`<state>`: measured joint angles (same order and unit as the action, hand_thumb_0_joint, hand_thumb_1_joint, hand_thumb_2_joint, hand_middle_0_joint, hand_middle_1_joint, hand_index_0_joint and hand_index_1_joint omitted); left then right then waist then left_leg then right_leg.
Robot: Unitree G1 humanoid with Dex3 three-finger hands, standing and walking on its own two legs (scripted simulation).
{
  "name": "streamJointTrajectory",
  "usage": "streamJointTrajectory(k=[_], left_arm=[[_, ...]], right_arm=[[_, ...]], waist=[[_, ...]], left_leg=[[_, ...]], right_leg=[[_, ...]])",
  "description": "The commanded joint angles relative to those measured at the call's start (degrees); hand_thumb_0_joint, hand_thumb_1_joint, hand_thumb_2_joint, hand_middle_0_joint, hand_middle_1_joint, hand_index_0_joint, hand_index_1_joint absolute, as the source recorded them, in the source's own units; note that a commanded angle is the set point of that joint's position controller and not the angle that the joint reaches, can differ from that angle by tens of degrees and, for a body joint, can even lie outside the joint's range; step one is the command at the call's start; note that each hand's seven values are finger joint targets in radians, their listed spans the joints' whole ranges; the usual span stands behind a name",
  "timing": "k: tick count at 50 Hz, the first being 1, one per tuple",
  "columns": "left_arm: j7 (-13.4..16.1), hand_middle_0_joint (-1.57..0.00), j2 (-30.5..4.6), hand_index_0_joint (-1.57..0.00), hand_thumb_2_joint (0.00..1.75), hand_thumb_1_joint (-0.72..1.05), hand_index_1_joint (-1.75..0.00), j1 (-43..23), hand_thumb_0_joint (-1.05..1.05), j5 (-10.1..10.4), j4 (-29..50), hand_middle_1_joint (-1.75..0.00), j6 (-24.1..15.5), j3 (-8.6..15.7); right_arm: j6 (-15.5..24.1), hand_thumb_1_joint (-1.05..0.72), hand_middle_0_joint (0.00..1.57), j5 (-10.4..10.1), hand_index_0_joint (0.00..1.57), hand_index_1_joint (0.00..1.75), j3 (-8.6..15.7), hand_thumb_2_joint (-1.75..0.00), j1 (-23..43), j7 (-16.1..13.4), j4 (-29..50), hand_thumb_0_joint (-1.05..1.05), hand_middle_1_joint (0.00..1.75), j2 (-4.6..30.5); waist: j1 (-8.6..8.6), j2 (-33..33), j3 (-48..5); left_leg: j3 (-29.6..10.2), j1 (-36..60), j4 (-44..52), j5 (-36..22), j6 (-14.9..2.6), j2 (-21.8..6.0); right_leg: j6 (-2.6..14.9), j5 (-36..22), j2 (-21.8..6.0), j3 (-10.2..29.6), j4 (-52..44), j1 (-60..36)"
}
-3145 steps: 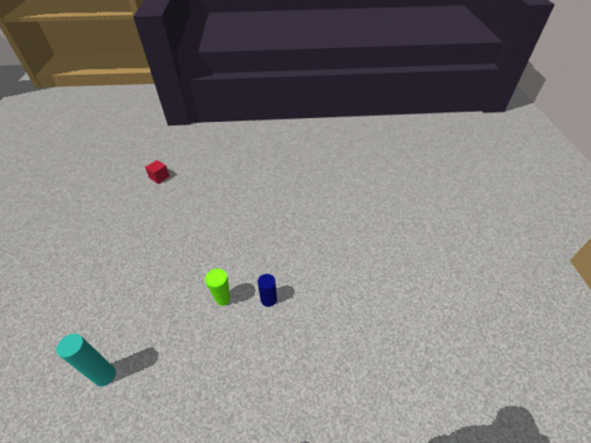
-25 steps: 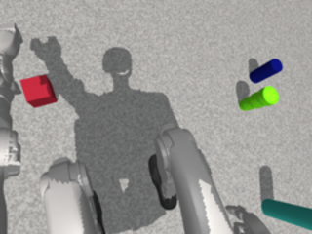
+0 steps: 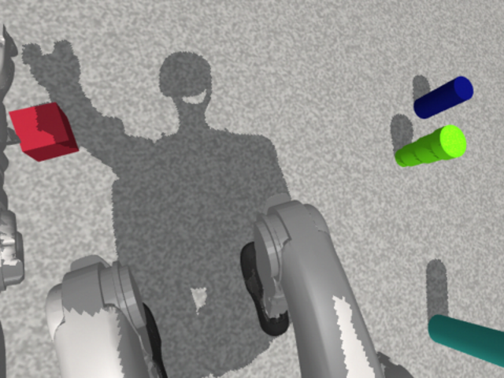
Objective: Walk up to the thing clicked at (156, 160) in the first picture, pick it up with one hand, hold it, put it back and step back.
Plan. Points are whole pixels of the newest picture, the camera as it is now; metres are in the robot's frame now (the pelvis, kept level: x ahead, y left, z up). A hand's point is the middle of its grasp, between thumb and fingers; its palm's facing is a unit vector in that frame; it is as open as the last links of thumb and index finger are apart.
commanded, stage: home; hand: left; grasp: from above
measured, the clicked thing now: (46, 133) +0.56 +0.22 -0.30
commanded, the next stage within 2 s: none
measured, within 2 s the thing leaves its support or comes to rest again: neither
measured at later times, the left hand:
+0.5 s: hand out of the picture +0.40 +0.24 +0.03, palm faces -0.33 -0.55 -0.76, open 8.3 cm
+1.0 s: hand out of the picture +0.29 +0.19 +0.23, palm faces +0.05 -0.95 -0.30, open 7.4 cm
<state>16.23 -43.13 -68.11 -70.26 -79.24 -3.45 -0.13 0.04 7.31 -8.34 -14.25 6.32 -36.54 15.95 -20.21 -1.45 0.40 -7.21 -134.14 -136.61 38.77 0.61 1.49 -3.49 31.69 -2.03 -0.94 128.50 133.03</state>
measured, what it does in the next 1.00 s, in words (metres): rises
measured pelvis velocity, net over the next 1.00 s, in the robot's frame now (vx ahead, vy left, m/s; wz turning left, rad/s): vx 0.05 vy -0.01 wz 0.09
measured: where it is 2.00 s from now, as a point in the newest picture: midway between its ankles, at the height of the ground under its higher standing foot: (212, 337)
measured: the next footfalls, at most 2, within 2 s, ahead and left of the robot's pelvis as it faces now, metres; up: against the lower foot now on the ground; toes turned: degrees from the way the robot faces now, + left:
none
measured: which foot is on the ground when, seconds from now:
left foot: down 0.00-1.00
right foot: down 0.00-1.00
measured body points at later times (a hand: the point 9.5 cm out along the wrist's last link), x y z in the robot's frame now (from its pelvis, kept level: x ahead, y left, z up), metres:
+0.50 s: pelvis +0.01 +0.00 +0.14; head +0.19 +0.03 +0.55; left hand +0.41 +0.26 +0.07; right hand +0.16 -0.27 +0.02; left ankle +0.07 +0.12 -0.30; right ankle +0.13 -0.14 -0.30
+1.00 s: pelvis +0.05 -0.01 +0.31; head +0.15 +0.01 +0.75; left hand +0.29 +0.24 +0.25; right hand +0.24 -0.24 +0.22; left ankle +0.07 +0.12 -0.30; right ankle +0.13 -0.14 -0.30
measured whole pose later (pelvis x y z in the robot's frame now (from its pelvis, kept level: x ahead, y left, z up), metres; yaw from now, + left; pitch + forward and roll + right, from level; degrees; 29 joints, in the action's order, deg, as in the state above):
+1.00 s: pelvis +0.05 -0.01 +0.31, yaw +5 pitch +21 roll -2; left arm 5.8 -14.0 6.1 -1.5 -11.3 19.2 0.7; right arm 5.2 -2.2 -1.7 -10.7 -6.4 -32.5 12.1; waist -4.6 -2.0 -10.2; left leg -3.5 -64.4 -76.5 33.0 1.4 -1.7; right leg -1.6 28.3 -2.2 -2.2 72.7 65.1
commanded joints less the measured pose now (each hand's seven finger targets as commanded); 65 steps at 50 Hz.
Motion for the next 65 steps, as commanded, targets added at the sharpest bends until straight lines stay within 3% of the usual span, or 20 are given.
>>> streamJointTrajectory(k=[1,2,4,5,9,11,15,17,18,21,26,35,42,47,53,58,61,65], left_arm=[[-0.86,-0.23,-11.66,-0.21,0.84,-0.32,-0.72,-20.86,0.00,3.67,14.75,-0.73,1.66,1.60],[-2.03,-0.23,-10.80,-0.20,0.83,-0.30,-0.64,-18.13,0.00,4.36,14.53,-0.65,1.96,1.26],[-4.35,-0.21,-8.53,-0.19,0.77,-0.16,-0.55,-13.30,0.00,6.37,16.02,-0.53,2.61,1.18],[-5.23,-0.20,-10.20,-0.19,0.76,-0.08,-0.50,-11.95,0.00,7.41,18.15,-0.49,2.68,3.07],[-9.11,-0.20,-6.95,-0.19,0.79,0.24,-0.40,-3.31,0.00,13.69,30.62,-0.39,2.76,3.89],[-9.95,-0.18,-4.94,-0.18,0.77,0.40,-0.33,0.26,0.00,18.05,36.75,-0.33,3.13,4.92],[-11.16,-0.18,1.04,-0.18,0.81,0.72,-0.28,10.00,0.00,25.44,41.80,-0.28,5.13,3.71],[-11.59,-0.20,2.85,-0.20,0.90,0.88,-0.30,12.71,0.00,28.59,47.10,-0.30,6.07,3.23],[-11.76,-0.20,4.07,-0.20,0.90,0.90,-0.30,14.23,0.00,30.23,49.44,-0.30,6.51,2.56],[-11.69,-0.20,9.01,-0.20,0.90,0.90,-0.30,19.48,0.00,35.41,51.88,-0.30,8.21,0.50],[-10.39,-0.20,11.81,-0.20,0.90,0.90,-0.30,27.24,0.00,41.97,56.71,-0.30,10.40,0.47],[-8.02,-0.20,16.33,-0.20,0.90,0.90,-0.30,45.07,0.00,55.18,64.83,-0.30,14.93,2.45],[-8.67,-0.20,19.17,-0.20,0.90,0.90,-0.30,60.14,0.00,64.70,74.02,-0.30,17.56,3.91],[-9.44,-0.20,22.29,-0.20,0.90,0.90,-0.30,68.39,0.00,69.14,79.02,-0.30,20.29,4.28],[-10.06,-0.20,24.17,-0.20,0.90,0.90,-0.30,78.92,0.00,73.21,86.80,-0.30,23.83,5.59],[-11.05,-0.20,24.98,-0.20,0.90,0.90,-0.30,88.91,0.00,74.45,92.69,-0.30,25.96,5.99],[-11.92,-0.20,25.21,-0.20,0.90,0.90,-0.30,93.12,0.00,74.11,95.17,-0.30,26.52,5.30],[-13.13,-0.20,25.18,-0.20,0.90,0.90,-0.30,95.39,0.00,74.09,97.35,-0.30,27.08,5.46]], right_arm=[[-0.74,-0.88,0.20,-0.60,0.20,0.30,7.13,-0.90,-14.42,-0.78,-0.15,0.00,0.30,16.88],[-1.21,-0.88,0.20,-0.95,0.20,0.30,7.64,-0.90,-14.25,-0.81,0.04,0.00,0.30,16.96],[-2.03,-0.89,0.20,-1.56,0.20,0.30,8.45,-0.90,-14.67,-0.86,0.58,0.00,0.30,16.80],[-2.53,-0.89,0.20,-1.83,0.20,0.30,8.89,-0.90,-15.00,-1.02,0.77,0.00,0.30,17.18],[-3.83,-0.89,0.20,-3.58,0.20,0.30,11.54,-0.90,-13.10,-1.02,3.28,0.00,0.30,16.24],[-4.46,-0.90,0.20,-4.64,0.20,0.30,12.58,-0.90,-11.82,-1.19,4.39,0.00,0.30,15.55],[-5.03,-0.90,0.20,-6.03,0.20,0.30,13.43,-0.90,-8.02,-1.78,5.48,0.00,0.30,13.75],[-4.87,-0.90,0.20,-6.40,0.20,0.30,14.14,-0.90,-6.57,-2.37,6.59,0.00,0.30,13.30],[-4.69,-0.90,0.20,-6.92,0.20,0.30,14.41,-0.90,-5.72,-2.64,6.76,0.00,0.30,12.66],[-3.37,-0.90,0.20,-7.54,0.20,0.30,14.42,-0.90,-3.04,-3.79,6.68,0.00,0.30,11.27],[-0.58,-0.90,0.20,-8.36,0.20,0.30,13.78,-0.90,0.43,-5.97,6.63,0.00,0.30,9.65],[4.36,-0.90,0.20,-9.36,0.20,0.30,11.99,-0.90,5.80,-9.62,8.17,0.00,0.30,6.44],[6.75,-0.90,0.20,-9.43,0.20,0.30,10.63,-0.90,6.20,-11.64,10.53,0.00,0.30,4.53],[8.15,-0.90,0.20,-9.58,0.20,0.30,9.45,-0.90,4.66,-13.51,11.28,0.00,0.30,4.02],[10.34,-0.90,0.20,-9.41,0.20,0.30,8.50,-0.90,2.36,-15.90,13.24,0.00,0.30,3.45],[12.16,-0.90,0.20,-9.06,0.20,0.30,8.35,-0.90,0.82,-17.19,14.52,0.00,0.30,2.85],[13.01,-0.90,0.20,-8.80,0.20,0.30,8.54,-0.90,0.85,-17.60,15.14,0.00,0.30,2.87],[14.11,-0.90,0.20,-8.39,0.20,0.30,8.91,-0.90,1.03,-17.81,15.45,0.00,0.30,3.09]], waist=[[-0.47,-20.41,-51.96],[0.82,-20.43,-51.68],[1.71,-18.06,-49.85],[2.64,-16.83,-50.85],[7.62,-17.08,-55.27],[9.01,-15.07,-54.90],[9.84,-10.86,-48.79],[10.65,-9.53,-49.14],[10.96,-10.17,-50.47],[10.56,-7.81,-46.00],[12.02,-6.47,-42.77],[13.66,-2.11,-36.45],[15.06,-1.40,-33.77],[15.46,-3.50,-29.01],[16.50,-2.41,-24.70],[17.19,-2.21,-21.77],[17.00,-1.29,-19.29],[17.18,-0.02,-15.92]], left_leg=[[6.10,31.76,16.94,-13.19,-1.63,0.44],[6.28,31.92,17.84,-13.51,-1.50,0.55],[6.40,31.91,18.92,-14.49,-1.51,0.60],[6.42,31.70,19.32,-14.39,-1.59,0.73],[7.10,37.00,23.21,-17.17,-1.34,0.84],[6.42,38.34,26.11,-15.24,-1.55,0.83],[4.06,40.07,32.67,-8.77,-1.93,0.38],[3.79,42.98,35.31,-6.21,-1.99,0.10],[3.41,45.59,37.46,-6.19,-1.85,-0.21],[2.71,47.63,41.89,-2.47,-1.96,-0.51],[2.63,56.10,47.77,-3.52,-1.48,-0.83],[3.97,64.25,57.74,-3.58,-1.84,-0.59],[3.75,74.81,66.89,-9.84,-1.78,-1.09],[2.11,83.74,74.35,-12.59,-0.97,-2.11],[3.35,91.24,80.81,-17.05,-1.00,-1.70],[4.87,95.36,83.80,-23.17,-1.10,-1.18],[4.62,96.95,85.17,-27.01,-1.11,-1.29],[5.06,97.59,86.79,-25.76,-1.42,-1.11]], right_leg=[[5.81,-10.41,2.31,-7.16,-12.39,-32.76],[6.10,-10.09,2.26,-7.08,-12.71,-32.84],[6.17,-10.51,2.10,-6.97,-14.44,-33.96],[6.29,-10.31,1.94,-6.75,-15.03,-35.07],[6.77,-11.64,1.40,-5.71,-17.82,-38.79],[6.63,-10.12,1.12,-5.22,-19.96,-39.13],[6.06,-5.25,0.98,-4.76,-24.60,-38.62],[5.93,-3.26,1.15,-4.45,-27.37,-40.67],[5.61,-3.80,1.09,-4.13,-28.18,-42.48],[5.02,-2.17,1.11,-4.00,-32.02,-44.44],[4.94,-2.89,0.82,-3.17,-38.26,-49.10],[4.38,-2.05,0.92,-0.53,-52.38,-65.12],[3.99,-7.41,1.13,-0.60,-61.17,-77.30],[3.96,-9.63,1.32,-1.28,-66.20,-81.14],[3.59,-13.34,1.80,-1.72,-74.49,-91.12],[3.60,-17.94,2.23,-2.13,-79.37,-97.67],[3.62,-20.78,2.60,-2.95,-80.52,-98.83],[3.31,-19.71,2.57,-3.57,-82.57,-99.74]])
